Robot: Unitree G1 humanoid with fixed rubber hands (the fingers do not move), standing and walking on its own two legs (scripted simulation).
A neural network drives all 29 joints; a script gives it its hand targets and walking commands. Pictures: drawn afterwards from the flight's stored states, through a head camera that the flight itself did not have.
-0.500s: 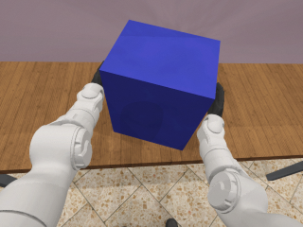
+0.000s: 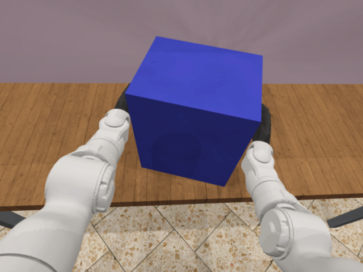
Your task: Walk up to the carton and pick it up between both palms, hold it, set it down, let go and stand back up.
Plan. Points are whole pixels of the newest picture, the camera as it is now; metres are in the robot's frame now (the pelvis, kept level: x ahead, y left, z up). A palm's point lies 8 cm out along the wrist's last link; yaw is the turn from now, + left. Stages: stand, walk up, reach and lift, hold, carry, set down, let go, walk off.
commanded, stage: reach and lift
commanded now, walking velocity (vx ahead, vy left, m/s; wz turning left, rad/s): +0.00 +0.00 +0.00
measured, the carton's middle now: (193, 119) +0.45 -0.05 +0.05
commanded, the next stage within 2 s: none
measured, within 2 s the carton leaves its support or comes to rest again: leaves its support in 0.22 s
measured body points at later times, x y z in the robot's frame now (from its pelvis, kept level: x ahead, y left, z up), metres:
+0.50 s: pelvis +0.01 +0.01 +0.00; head +0.03 +0.02 +0.45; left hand +0.48 +0.11 +0.12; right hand +0.40 -0.21 +0.11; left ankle +0.00 +0.11 -0.74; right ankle +0.01 -0.16 -0.74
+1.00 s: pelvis -0.01 -0.01 +0.01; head -0.01 +0.00 +0.46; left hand +0.44 +0.11 +0.14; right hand +0.40 -0.21 +0.13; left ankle +0.00 +0.11 -0.74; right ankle +0.01 -0.16 -0.74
